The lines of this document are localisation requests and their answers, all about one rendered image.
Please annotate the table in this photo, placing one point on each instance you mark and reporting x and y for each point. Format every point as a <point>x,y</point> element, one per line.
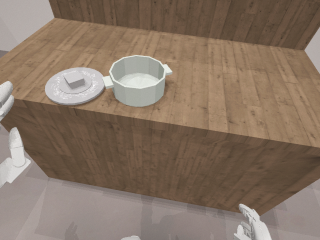
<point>239,119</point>

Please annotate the lid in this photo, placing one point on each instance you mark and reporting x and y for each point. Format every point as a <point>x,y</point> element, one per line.
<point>58,90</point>

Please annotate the pot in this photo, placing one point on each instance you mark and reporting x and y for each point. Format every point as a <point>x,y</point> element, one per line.
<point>137,80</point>

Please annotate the left robot hand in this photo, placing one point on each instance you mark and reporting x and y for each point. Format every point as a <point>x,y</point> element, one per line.
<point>11,168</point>

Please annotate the knob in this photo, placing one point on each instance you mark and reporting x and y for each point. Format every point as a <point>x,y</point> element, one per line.
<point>74,79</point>

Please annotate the right robot hand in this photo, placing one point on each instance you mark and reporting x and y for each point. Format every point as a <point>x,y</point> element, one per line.
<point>258,229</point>

